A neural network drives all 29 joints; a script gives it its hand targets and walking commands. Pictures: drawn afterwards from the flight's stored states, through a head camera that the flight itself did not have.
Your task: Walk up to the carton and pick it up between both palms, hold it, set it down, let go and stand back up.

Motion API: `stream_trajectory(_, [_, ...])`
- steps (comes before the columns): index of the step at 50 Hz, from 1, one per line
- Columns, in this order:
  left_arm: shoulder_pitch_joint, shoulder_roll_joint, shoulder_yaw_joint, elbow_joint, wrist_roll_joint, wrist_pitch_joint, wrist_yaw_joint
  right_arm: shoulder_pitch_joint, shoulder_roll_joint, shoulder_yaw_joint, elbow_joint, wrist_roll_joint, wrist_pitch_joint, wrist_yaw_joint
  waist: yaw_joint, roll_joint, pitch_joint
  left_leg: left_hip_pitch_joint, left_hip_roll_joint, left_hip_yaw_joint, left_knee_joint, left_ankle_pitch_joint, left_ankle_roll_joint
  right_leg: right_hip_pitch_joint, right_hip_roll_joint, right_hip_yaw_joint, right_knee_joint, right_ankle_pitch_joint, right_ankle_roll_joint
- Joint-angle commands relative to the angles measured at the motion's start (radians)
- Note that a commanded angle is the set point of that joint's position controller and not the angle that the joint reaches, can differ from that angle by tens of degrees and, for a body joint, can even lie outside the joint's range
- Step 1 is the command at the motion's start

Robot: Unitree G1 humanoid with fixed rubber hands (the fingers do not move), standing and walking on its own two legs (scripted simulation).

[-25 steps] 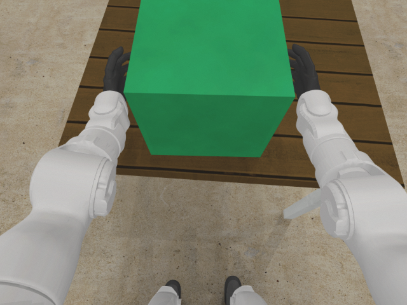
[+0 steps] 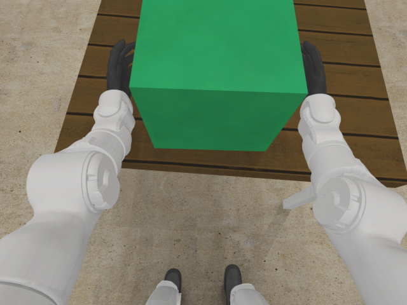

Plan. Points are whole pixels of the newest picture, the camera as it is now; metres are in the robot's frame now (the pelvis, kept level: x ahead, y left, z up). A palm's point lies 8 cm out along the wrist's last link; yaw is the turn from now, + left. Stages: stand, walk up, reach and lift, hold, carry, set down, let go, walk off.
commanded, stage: reach and lift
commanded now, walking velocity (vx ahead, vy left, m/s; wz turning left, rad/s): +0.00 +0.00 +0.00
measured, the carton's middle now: (213, 75) +0.55 +0.02 +0.01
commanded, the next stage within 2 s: none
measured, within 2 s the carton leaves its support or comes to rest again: neither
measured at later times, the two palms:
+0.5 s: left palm (121, 87) +0.50 +0.19 +0.04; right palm (311, 89) +0.50 -0.16 +0.06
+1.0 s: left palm (123, 89) +0.49 +0.19 +0.03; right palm (313, 99) +0.48 -0.16 +0.05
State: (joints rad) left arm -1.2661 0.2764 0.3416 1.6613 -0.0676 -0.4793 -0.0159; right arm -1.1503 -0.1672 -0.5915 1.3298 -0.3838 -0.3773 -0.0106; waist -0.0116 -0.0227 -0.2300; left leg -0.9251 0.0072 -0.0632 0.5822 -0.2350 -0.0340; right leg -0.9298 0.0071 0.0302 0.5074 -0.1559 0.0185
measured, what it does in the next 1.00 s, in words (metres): stands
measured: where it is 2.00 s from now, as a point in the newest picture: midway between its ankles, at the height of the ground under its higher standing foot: (201, 303)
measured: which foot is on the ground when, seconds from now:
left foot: down 0.00-1.00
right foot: down 0.00-1.00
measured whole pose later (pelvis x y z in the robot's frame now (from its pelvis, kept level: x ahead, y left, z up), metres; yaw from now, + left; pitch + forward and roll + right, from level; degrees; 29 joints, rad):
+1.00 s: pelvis +0.00 +0.00 +0.00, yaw +0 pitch +33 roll -2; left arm -1.23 0.23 0.39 1.61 0.00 -0.57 0.01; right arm -1.06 -0.16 -0.63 1.31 -0.41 -0.60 -0.02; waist -0.01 -0.02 -0.21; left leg -0.92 0.01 -0.06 0.56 -0.22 -0.03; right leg -0.91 0.01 0.03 0.46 -0.13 0.03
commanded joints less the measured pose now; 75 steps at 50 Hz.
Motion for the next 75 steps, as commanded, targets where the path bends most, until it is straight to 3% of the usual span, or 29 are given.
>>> stream_trajectory(1, [-0.350, -0.540, -0.060, -0.061, 0.270, 0.064, -0.120, -0.284, 0.537, 0.092, -0.019, -0.149, -0.007, 0.170, -0.007, 0.070, -0.652, 0.414, 0.006, 0.195, -0.025, 0.508, -0.049, 0.699, -0.025, -0.156, 0.037, 0.520, 0.009])
stream_trajectory(6, [-0.345, -0.560, -0.058, -0.084, 0.278, 0.066, -0.109, -0.275, 0.519, 0.070, -0.003, -0.156, -0.007, 0.177, -0.019, 0.082, -0.635, 0.472, 0.016, 0.185, -0.023, 0.532, -0.056, 0.636, -0.016, -0.167, 0.016, 0.489, -0.002])
stream_trajectory(9, [-0.351, -0.547, -0.037, -0.095, 0.304, 0.073, -0.105, -0.283, 0.513, 0.068, -0.013, -0.161, -0.003, 0.183, 0.002, 0.087, -0.638, 0.487, 0.015, 0.187, -0.023, 0.542, -0.058, 0.631, -0.018, -0.165, 0.001, 0.468, -0.002])
stream_trajectory(14, [-0.332, -0.560, -0.044, -0.088, 0.300, 0.064, -0.101, -0.248, 0.520, 0.070, 0.011, -0.173, -0.008, 0.177, -0.025, 0.084, -0.636, 0.492, 0.015, 0.184, -0.014, 0.560, -0.060, 0.626, -0.016, -0.167, 0.011, 0.523, 0.000])
stream_trajectory(15, [-0.331, -0.560, -0.035, -0.097, 0.305, 0.067, -0.102, -0.268, 0.530, 0.069, -0.002, -0.173, -0.012, 0.177, -0.008, 0.070, -0.641, 0.471, 0.015, 0.192, -0.017, 0.539, -0.053, 0.637, -0.016, -0.166, 0.007, 0.489, -0.003])
stream_trajectory(18, [-0.335, -0.573, -0.043, -0.098, 0.302, 0.061, -0.103, -0.271, 0.523, 0.064, 0.006, -0.173, -0.015, 0.181, -0.019, 0.063, -0.640, 0.465, 0.016, 0.186, -0.015, 0.522, -0.049, 0.633, -0.013, -0.166, 0.013, 0.500, -0.002])
stream_trajectory(22, [-0.322, -0.550, -0.009, -0.074, 0.324, 0.060, -0.108, -0.276, 0.528, 0.077, -0.015, -0.174, -0.018, 0.178, 0.003, 0.058, -0.618, 0.436, 0.017, 0.189, -0.016, 0.523, -0.047, 0.661, -0.018, -0.158, 0.026, 0.518, -0.003])
stream_trajectory(26, [-0.333, -0.580, -0.047, -0.116, 0.312, 0.041, -0.105, -0.265, 0.533, 0.083, 0.006, -0.177, -0.045, 0.173, -0.024, 0.076, -0.659, 0.458, 0.013, 0.180, -0.009, 0.559, -0.052, 0.673, -0.015, -0.165, 0.031, 0.558, 0.002])
stream_trajectory(28, [-0.329, -0.582, -0.038, -0.119, 0.319, 0.028, -0.104, -0.265, 0.557, 0.120, -0.008, -0.175, -0.063, 0.170, 0.004, 0.055, -0.682, 0.469, 0.016, 0.190, -0.005, 0.579, -0.049, 0.673, -0.013, -0.162, 0.031, 0.580, 0.008])
stream_trajectory(31, [-0.351, -0.607, -0.067, -0.132, 0.309, 0.006, -0.095, -0.292, 0.548, 0.125, -0.010, -0.169, -0.109, 0.164, 0.005, 0.076, -0.716, 0.479, 0.019, 0.190, 0.011, 0.637, -0.061, 0.653, -0.010, -0.169, 0.040, 0.608, -0.002])
stream_trajectory(32, [-0.345, -0.589, -0.041, -0.111, 0.323, -0.005, -0.096, -0.298, 0.566, 0.144, -0.035, -0.181, -0.122, 0.162, 0.024, 0.049, -0.742, 0.455, 0.018, 0.201, 0.017, 0.623, -0.050, 0.683, -0.012, -0.163, 0.044, 0.641, 0.005])
stream_trajectory(33, [-0.353, -0.602, -0.056, -0.111, 0.322, -0.011, -0.096, -0.289, 0.552, 0.124, -0.006, -0.185, -0.132, 0.159, -0.003, 0.065, -0.730, 0.448, 0.013, 0.204, 0.012, 0.627, -0.055, 0.689, -0.014, -0.165, 0.051, 0.657, 0.004])
stream_trajectory(37, [-0.320, -0.616, -0.038, -0.090, 0.338, -0.045, -0.098, -0.309, 0.571, 0.166, -0.014, -0.196, -0.184, 0.158, 0.025, 0.041, -0.764, 0.432, 0.014, 0.212, 0.004, 0.640, -0.046, 0.710, -0.014, -0.158, 0.056, 0.710, 0.009])
stream_trajectory(38, [-0.330, -0.646, -0.072, -0.118, 0.330, -0.054, -0.095, -0.309, 0.556, 0.189, -0.019, -0.188, -0.207, 0.158, 0.024, 0.083, -0.785, 0.461, 0.020, 0.203, 0.011, 0.705, -0.066, 0.684, -0.009, -0.169, 0.059, 0.730, 0.000])
stream_trajectory(40, [-0.326, -0.639, -0.059, -0.106, 0.334, -0.058, -0.094, -0.311, 0.557, 0.176, 0.025, -0.189, -0.218, 0.153, 0.025, 0.061, -0.757, 0.484, 0.021, 0.199, 0.014, 0.715, -0.061, 0.667, -0.007, -0.165, 0.039, 0.705, -0.004])
stream_trajectory(43, [-0.287, -0.666, -0.110, -0.087, 0.326, -0.079, -0.090, -0.283, 0.533, 0.183, 0.085, -0.195, -0.261, 0.152, 0.010, 0.102, -0.784, 0.558, 0.035, 0.191, 0.028, 0.781, -0.081, 0.572, 0.000, -0.185, 0.026, 0.672, -0.015])
stream_trajectory(44, [-0.297, -0.663, -0.101, -0.091, 0.326, -0.083, -0.090, -0.297, 0.540, 0.192, 0.089, -0.198, -0.271, 0.152, 0.032, 0.092, -0.803, 0.548, 0.036, 0.193, 0.032, 0.806, -0.082, 0.577, -0.004, -0.184, 0.028, 0.675, -0.016])
stream_trajectory(47, [-0.284, -0.653, -0.115, -0.088, 0.329, -0.099, -0.089, -0.280, 0.538, 0.205, 0.143, -0.198, -0.295, 0.147, 0.026, 0.089, -0.778, 0.529, 0.031, 0.193, 0.030, 0.801, -0.075, 0.568, -0.003, -0.176, 0.026, 0.688, -0.015])
stream_trajectory(51, [-0.250, -0.647, -0.119, -0.058, 0.316, -0.112, -0.091, -0.273, 0.532, 0.239, 0.144, -0.186, -0.317, 0.144, 0.047, 0.073, -0.785, 0.516, 0.032, 0.192, 0.035, 0.784, -0.072, 0.555, -0.003, -0.174, 0.024, 0.670, -0.018])
stream_trajectory(54, [-0.263, -0.664, -0.148, -0.079, 0.311, -0.119, -0.085, -0.286, 0.521, 0.233, 0.175, -0.191, -0.336, 0.140, 0.025, 0.093, -0.804, 0.569, 0.037, 0.180, 0.040, 0.839, -0.087, 0.508, -0.001, -0.180, 0.012, 0.665, -0.023])
stream_trajectory(57, [-0.279, -0.656, -0.155, -0.084, 0.307, -0.126, -0.083, -0.288, 0.512, 0.230, 0.192, -0.188, -0.346, 0.138, 0.028, 0.096, -0.805, 0.571, 0.036, 0.182, 0.036, 0.809, -0.083, 0.479, 0.001, -0.174, -0.004, 0.624, -0.028])
stream_trajectory(58, [-0.276, -0.681, -0.184, -0.106, 0.296, -0.134, -0.079, -0.270, 0.504, 0.239, 0.207, -0.182, -0.359, 0.141, 0.020, 0.124, -0.822, 0.605, 0.045, 0.166, 0.050, 0.880, -0.097, 0.447, 0.007, -0.180, 0.001, 0.632, -0.035])
stream_trajectory(60, [-0.245, -0.673, -0.178, -0.076, 0.288, -0.134, -0.076, -0.270, 0.484, 0.234, 0.234, -0.186, -0.368, 0.143, 0.031, 0.109, -0.831, 0.620, 0.049, 0.166, 0.058, 0.888, -0.103, 0.417, 0.009, -0.177, -0.027, 0.607, -0.048])
stream_trajectory(66, [-0.238, -0.669, -0.183, -0.055, 0.291, -0.138, -0.081, -0.268, 0.471, 0.253, 0.263, -0.170, -0.381, 0.137, 0.025, 0.103, -0.815, 0.631, 0.042, 0.164, 0.041, 0.862, -0.098, 0.415, 0.012, -0.175, -0.027, 0.593, -0.032])
stream_trajectory(67, [-0.220, -0.664, -0.167, -0.060, 0.286, -0.142, -0.075, -0.278, 0.468, 0.257, 0.243, -0.166, -0.384, 0.139, 0.045, 0.095, -0.817, 0.629, 0.043, 0.162, 0.045, 0.860, -0.096, 0.417, 0.011, -0.167, -0.031, 0.589, -0.042])
stream_trajectory(69, [-0.206, -0.666, -0.167, -0.057, 0.296, -0.138, -0.074, -0.262, 0.470, 0.272, 0.270, -0.154, -0.376, 0.138, 0.045, 0.113, -0.831, 0.652, 0.038, 0.165, 0.040, 0.897, -0.098, 0.425, 0.011, -0.167, -0.026, 0.617, -0.032])
stream_trajectory(72, [-0.203, -0.671, -0.198, -0.073, 0.277, -0.147, -0.069, -0.249, 0.461, 0.278, 0.276, -0.159, -0.388, 0.132, 0.021, 0.120, -0.845, 0.650, 0.040, 0.154, 0.047, 0.905, -0.105, 0.409, 0.014, -0.163, -0.027, 0.613, -0.034])
stream_trajectory(73, [-0.155, -0.678, -0.206, -0.064, 0.273, -0.148, -0.068, -0.250, 0.463, 0.295, 0.278, -0.145, -0.397, 0.134, 0.040, 0.135, -0.867, 0.662, 0.042, 0.150, 0.057, 0.942, -0.110, 0.405, 0.017, -0.161, -0.029, 0.633, -0.041])
stream_trajectory(75, [-0.177, -0.677, -0.200, -0.050, 0.276, -0.145, -0.072, -0.246, 0.452, 0.297, 0.287, -0.147, -0.389, 0.134, 0.037, 0.108, -0.829, 0.639, 0.035, 0.152, 0.043, 0.905, -0.101, 0.432, 0.020, -0.166, -0.025, 0.635, -0.033])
